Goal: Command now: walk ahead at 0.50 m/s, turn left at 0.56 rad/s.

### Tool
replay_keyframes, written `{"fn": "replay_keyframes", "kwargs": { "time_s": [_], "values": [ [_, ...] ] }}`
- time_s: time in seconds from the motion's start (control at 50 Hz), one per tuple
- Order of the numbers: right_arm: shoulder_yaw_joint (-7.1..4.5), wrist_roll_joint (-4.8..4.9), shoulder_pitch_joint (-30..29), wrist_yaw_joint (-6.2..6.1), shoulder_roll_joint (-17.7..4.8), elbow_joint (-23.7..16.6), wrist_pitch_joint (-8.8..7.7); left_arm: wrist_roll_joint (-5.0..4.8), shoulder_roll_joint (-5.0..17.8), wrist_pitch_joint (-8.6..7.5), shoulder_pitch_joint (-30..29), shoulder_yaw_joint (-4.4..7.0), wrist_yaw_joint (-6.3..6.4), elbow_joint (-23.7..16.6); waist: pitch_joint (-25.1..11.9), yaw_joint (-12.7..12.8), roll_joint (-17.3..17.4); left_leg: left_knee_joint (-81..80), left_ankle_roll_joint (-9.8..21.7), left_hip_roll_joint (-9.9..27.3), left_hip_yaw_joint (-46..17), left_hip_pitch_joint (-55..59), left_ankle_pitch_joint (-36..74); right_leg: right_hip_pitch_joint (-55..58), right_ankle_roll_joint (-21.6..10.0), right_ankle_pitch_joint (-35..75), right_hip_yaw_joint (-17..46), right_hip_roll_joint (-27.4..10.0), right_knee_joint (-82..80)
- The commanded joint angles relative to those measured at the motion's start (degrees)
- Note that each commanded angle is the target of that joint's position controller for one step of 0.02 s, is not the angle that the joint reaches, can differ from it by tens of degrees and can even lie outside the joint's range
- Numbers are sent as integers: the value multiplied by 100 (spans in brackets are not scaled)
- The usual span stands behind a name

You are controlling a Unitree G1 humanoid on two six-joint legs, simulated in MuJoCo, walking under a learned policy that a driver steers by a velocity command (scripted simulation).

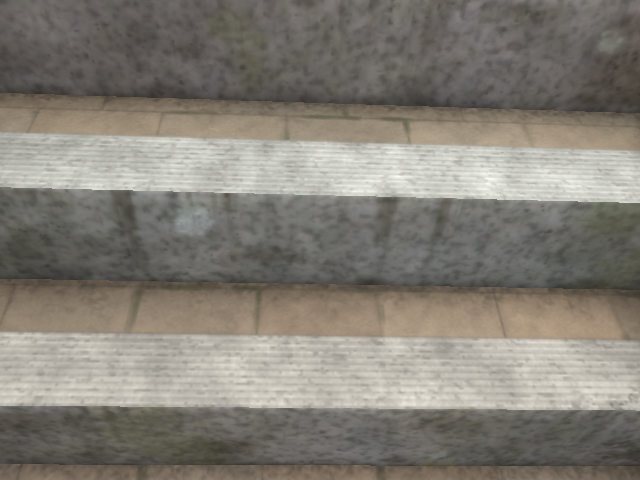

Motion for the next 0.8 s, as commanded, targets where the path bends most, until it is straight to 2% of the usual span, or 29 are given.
{"fn": "replay_keyframes", "kwargs": {
  "time_s": [0.02,0.08,0.12,0.18,0.22,0.3,0.32,0.34,0.36,0.38,0.4,0.42,0.44,0.46,0.48,0.5,0.52,0.56,0.58,0.6,0.62,0.66,0.68,0.7,0.72,0.74,0.76,0.78,0.8],
  "values": [
    [-119,17,-149,-61,-704,-401,-64,99,345,87,-31,77,-57,-506,86,194,378,-977,998,1358,-1545,128,3384,-1129,37,518,50,101,1001],
    [-177,6,370,-137,-898,-271,-136,85,254,142,-244,36,-28,-779,-165,52,432,-811,956,1293,-1689,583,3861,-1456,33,648,-26,178,784],
    [-179,-53,829,-194,-844,-216,-151,4,25,195,-474,-29,48,-925,-349,-227,961,-835,1254,1440,-2128,1096,3384,-2214,3,161,-160,354,2090],
    [-181,-52,1534,-256,-876,-2,-210,29,17,218,-1298,-56,121,-1493,111,-429,722,-1140,1390,1876,-2874,2117,1970,-4222,-127,-662,163,167,3215],
    [-164,-66,1795,-268,-909,194,-266,59,-211,206,-1916,-187,125,-1877,501,-556,578,-1363,1243,2159,-3082,2572,1234,-5464,-268,-1432,286,120,3980],
    [-49,-61,1736,-165,-814,444,-368,29,-344,223,-2614,-347,172,-2599,915,-531,805,-1936,876,2202,-2573,2220,441,-6176,-495,-2475,342,88,4592],
    [-29,-45,1555,-140,-850,431,-370,5,-303,220,-2673,-367,177,-2740,1004,-427,619,-2144,758,2101,-2308,1879,503,-5929,-500,-2417,216,49,4142],
    [7,112,1498,-151,-808,556,-279,59,-464,220,-2849,-513,187,-3018,1019,-353,415,-2536,524,1730,-1988,1095,729,-5010,-578,-2257,123,-118,2732],
    [46,118,1424,-200,-836,564,-218,25,-451,252,-2879,-536,158,-3166,943,-314,391,-2973,564,1596,-1753,610,1508,-4101,-535,-1837,-262,-52,1986],
    [34,199,1222,-253,-858,377,-152,17,-607,316,-2669,-628,81,-3203,454,-229,326,-3604,586,1580,-1408,-241,3125,-1879,-655,-1463,-513,5,574],
    [21,262,938,-238,-850,295,-83,-41,-673,384,-1885,-593,85,-2907,-182,125,590,-3337,532,1465,-803,-590,5146,44,-778,-1008,-626,279,20],
    [-75,284,569,-188,-1296,-31,-167,-46,-347,376,-310,-343,82,-2209,-1486,737,1086,-2247,452,1632,-490,-233,9643,1842,-805,-1034,-767,754,336],
    [-283,452,366,-146,-1863,-67,-318,-104,103,332,895,-108,93,-1811,-2302,1359,1295,-840,295,1885,-544,533,11459,2532,-818,-569,-484,851,-449],
    [-383,504,347,-51,-1921,-101,-440,-27,601,251,1256,118,114,-1567,-2586,1536,880,963,234,1720,-663,838,11102,2810,-947,-977,190,933,-1902],
    [-355,525,60,194,-1461,-378,-560,47,1324,266,1882,349,315,-1171,-2483,1625,-1215,3504,-119,479,-793,-841,6446,3401,-1558,-150,3486,-637,-4242],
    [-286,-2,286,332,-847,-484,-574,-130,1533,448,1460,441,440,-1038,-2987,1153,-2187,6232,-150,-617,-1643,-1399,1307,3104,-1706,-30,6386,-1309,-6332],
    [-152,-244,278,392,-193,-720,-520,-264,1311,450,637,443,348,-1050,-2180,541,-1158,8089,-176,-416,-1999,-2192,1311,2136,-1833,-1635,6355,-1452,-6490],
    [145,-404,-446,259,512,-1264,-343,-192,266,298,-138,180,264,-288,210,-194,268,8744,-44,-72,-1339,-3778,1504,360,-1607,-3568,4655,-1047,-5912],
    [250,-398,-452,178,697,-1338,-231,-136,-324,189,71,23,223,178,531,-439,539,8822,-3,-48,-1380,-4037,1490,-28,-1296,-2845,3568,-847,-5644],
    [296,-263,-354,113,738,-1281,-116,-75,-512,85,163,-12,171,493,696,-535,486,8966,-17,-51,-1342,-4273,1372,-106,-1089,-2073,2707,-709,-5662],
    [354,-149,-338,24,833,-1316,-77,-16,-647,-38,315,-55,93,726,729,-527,-3,9608,27,-104,-1331,-4808,1103,107,-1129,-1324,2375,-735,-5836],
    [414,-43,-469,-81,794,-1399,-115,-165,-387,-214,677,-13,-13,1134,852,-575,86,8978,15,125,-1264,-5241,758,468,-949,9,1372,-553,-6205],
    [351,303,-720,375,-344,-1663,-44,337,-321,-202,-130,-97,-316,493,-191,-411,321,7255,782,-5,-1569,-5075,2097,180,-1254,-253,1121,-125,-6355],
    [204,222,-1029,568,-558,-1626,47,415,242,-249,-567,16,-400,269,-196,-426,204,6964,693,91,-1002,-4238,2288,-247,-1388,296,718,-116,-6789],
    [314,54,-844,750,-348,-1408,197,363,557,-154,-287,102,-406,422,-412,-509,-465,8378,701,-19,-727,-4403,1918,-122,-1852,693,1037,-376,-6953],
    [299,-89,-1190,117,661,-1292,36,-262,254,-446,1284,185,-74,1083,321,-125,214,9840,103,-88,-596,-5785,1283,1584,-1693,801,1296,-860,-6617],
    [707,-61,-1137,432,488,-1390,188,315,-227,-298,2590,-118,-276,1375,-426,288,-537,10815,736,-146,-1533,-8009,973,3264,-1982,305,2115,-962,-6462],
    [619,-64,-1488,456,404,-1311,185,492,-323,-249,2934,-249,-463,1623,441,318,-157,11267,921,-223,-1890,-9472,874,4142,-1921,45,2318,-1187,-6500],
    [689,-108,-1565,520,468,-1361,147,608,-321,-206,2940,-325,-565,1720,387,239,176,11293,1075,-78,-1760,-9936,1061,4240,-1824,-145,2223,-1263,-6560]
  ]
}}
